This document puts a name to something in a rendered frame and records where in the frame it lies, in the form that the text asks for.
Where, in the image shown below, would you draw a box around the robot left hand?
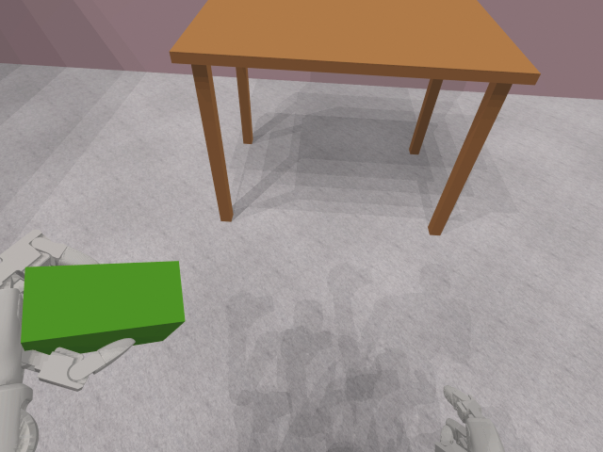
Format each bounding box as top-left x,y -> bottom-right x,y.
0,230 -> 136,392

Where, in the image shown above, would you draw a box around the robot right hand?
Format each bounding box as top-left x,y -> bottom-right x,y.
434,385 -> 505,452

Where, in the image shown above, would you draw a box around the robot left forearm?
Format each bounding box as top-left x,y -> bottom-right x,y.
0,383 -> 39,452

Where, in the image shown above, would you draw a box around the table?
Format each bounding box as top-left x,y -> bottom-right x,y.
170,0 -> 541,235

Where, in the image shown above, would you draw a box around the sponge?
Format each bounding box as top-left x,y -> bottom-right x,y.
21,261 -> 185,355

